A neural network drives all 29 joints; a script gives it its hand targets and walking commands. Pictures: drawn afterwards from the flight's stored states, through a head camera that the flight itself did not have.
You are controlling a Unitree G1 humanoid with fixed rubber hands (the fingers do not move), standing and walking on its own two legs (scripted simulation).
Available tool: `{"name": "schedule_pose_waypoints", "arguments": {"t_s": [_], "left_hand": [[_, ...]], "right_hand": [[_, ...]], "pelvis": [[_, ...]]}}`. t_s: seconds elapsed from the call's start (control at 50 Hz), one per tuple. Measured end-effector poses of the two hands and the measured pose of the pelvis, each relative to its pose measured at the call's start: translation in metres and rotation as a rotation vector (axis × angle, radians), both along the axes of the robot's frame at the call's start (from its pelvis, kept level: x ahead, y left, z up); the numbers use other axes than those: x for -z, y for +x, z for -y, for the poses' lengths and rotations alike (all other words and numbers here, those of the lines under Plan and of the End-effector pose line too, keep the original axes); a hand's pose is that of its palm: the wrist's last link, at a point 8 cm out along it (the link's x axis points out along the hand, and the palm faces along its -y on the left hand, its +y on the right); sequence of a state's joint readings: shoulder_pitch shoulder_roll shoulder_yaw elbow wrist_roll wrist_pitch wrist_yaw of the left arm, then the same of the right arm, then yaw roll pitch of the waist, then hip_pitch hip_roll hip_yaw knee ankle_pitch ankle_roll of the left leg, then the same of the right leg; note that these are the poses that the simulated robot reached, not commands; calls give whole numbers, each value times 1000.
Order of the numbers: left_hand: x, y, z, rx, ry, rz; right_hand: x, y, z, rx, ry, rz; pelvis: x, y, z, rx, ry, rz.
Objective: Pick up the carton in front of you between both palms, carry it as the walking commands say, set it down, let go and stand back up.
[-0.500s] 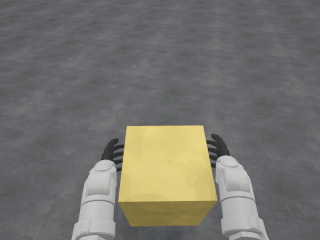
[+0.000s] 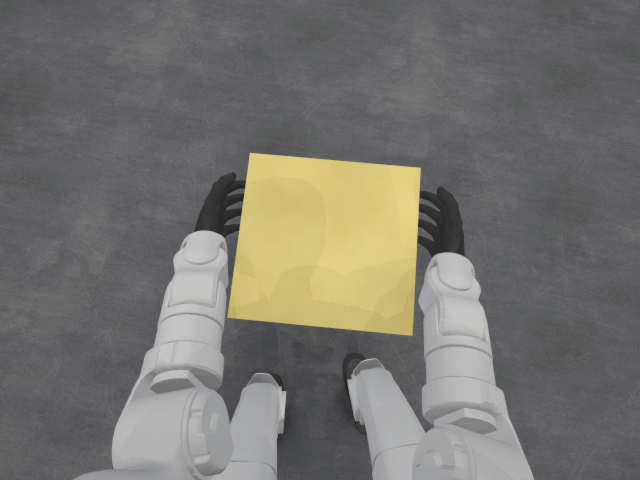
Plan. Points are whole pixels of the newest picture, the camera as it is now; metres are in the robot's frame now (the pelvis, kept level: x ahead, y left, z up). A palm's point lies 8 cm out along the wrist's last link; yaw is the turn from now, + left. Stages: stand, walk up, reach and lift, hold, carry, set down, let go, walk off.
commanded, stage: set down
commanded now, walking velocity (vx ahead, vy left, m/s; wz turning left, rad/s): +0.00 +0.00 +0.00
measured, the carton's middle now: (326, 255) +0.38 -0.03 -0.16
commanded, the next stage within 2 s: none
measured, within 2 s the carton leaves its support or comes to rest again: rests again in 1.98 s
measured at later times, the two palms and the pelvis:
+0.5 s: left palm (254, 228) +0.45 +0.09 -0.22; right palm (432, 261) +0.37 -0.20 -0.20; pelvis -0.01 +0.03 -0.13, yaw +0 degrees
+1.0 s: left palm (285, 231) +0.49 +0.04 -0.36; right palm (425, 274) +0.38 -0.23 -0.35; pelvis -0.04 +0.02 -0.24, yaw +0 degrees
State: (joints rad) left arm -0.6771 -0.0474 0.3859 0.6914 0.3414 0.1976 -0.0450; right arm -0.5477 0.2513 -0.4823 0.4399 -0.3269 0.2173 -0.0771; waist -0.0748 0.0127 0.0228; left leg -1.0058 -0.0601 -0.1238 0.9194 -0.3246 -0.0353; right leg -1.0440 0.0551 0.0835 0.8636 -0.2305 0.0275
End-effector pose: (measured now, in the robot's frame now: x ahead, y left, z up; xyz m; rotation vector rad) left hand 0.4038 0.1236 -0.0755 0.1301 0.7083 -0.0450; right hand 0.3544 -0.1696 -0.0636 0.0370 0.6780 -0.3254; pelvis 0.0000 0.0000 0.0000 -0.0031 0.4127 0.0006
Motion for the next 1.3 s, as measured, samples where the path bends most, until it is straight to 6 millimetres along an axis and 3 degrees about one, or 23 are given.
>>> {"name": "schedule_pose_waypoints", "arguments": {"t_s": [0.22,0.58,1.02,1.3], "left_hand": [[55,31,12,29,-54,27],[167,52,42,104,-46,-11],[295,85,82,215,-2,-40],[373,101,100,274,28,-65]], "right_hand": [[60,8,8,97,34,48],[162,17,35,149,16,6],[297,21,64,223,12,-40],[378,24,77,248,6,-85]], "pelvis": [[62,-2,-18,-1,0,-207],[146,-11,-27,-12,-13,-370],[245,-40,-20,-21,-22,-427],[297,-51,-17,-34,-28,-390]]}}
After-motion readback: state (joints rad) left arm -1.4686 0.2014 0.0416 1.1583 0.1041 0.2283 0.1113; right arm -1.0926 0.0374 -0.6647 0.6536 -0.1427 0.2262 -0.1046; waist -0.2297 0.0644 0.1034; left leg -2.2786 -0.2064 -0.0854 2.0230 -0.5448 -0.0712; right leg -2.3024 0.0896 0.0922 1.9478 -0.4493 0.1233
